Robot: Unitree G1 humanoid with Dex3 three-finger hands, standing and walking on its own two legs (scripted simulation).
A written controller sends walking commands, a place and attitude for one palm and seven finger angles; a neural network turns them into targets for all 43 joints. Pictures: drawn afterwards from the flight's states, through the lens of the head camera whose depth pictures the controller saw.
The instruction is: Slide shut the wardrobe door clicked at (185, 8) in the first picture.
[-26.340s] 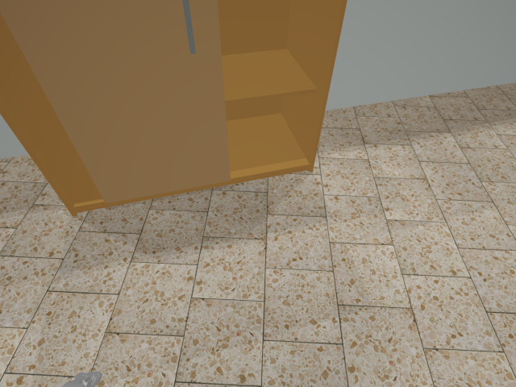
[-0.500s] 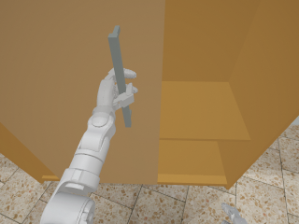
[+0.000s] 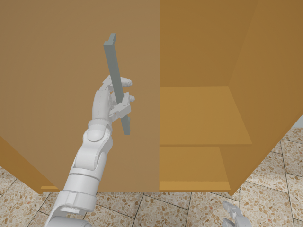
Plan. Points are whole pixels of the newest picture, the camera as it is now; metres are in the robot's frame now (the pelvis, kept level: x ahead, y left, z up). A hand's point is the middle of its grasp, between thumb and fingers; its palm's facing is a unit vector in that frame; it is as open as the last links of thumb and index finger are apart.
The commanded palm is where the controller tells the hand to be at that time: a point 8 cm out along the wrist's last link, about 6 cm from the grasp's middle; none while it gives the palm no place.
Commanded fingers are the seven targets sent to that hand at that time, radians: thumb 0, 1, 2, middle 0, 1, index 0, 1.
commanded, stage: grip the handle and tug to test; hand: left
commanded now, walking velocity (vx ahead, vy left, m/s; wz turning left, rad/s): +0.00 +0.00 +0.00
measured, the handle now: (121, 92) +0.43 +0.10 +0.15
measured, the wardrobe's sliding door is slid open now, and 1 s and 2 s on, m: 0.45 0.45 0.45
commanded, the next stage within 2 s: tug the door sideways, standing still in 0.16 s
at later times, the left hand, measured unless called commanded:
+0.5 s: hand (127, 106) +0.37 +0.08 +0.15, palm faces +0.02 -1.00 -0.01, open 5.7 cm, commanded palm +0.35 +0.10 +0.15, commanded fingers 0.00 0.90 0.90 -0.45 -1.40 -0.45 -1.40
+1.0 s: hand (128, 107) +0.37 +0.07 +0.15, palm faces +0.07 -1.00 -0.06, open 5.8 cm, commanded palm +0.35 +0.06 +0.15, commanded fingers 0.00 0.90 0.90 -0.45 -1.40 -0.45 -1.40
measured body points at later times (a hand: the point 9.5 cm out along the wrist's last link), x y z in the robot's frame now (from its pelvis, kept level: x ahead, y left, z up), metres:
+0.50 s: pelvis +0.03 +0.01 +0.00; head +0.04 -0.01 +0.45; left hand +0.36 +0.13 +0.15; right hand +0.22 -0.20 -0.10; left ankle -0.06 +0.12 -0.74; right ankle +0.01 -0.12 -0.74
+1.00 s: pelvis -0.02 +0.01 -0.01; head -0.01 -0.01 +0.44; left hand +0.36 +0.12 +0.15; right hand +0.14 -0.18 -0.13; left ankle -0.06 +0.12 -0.74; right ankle +0.01 -0.12 -0.74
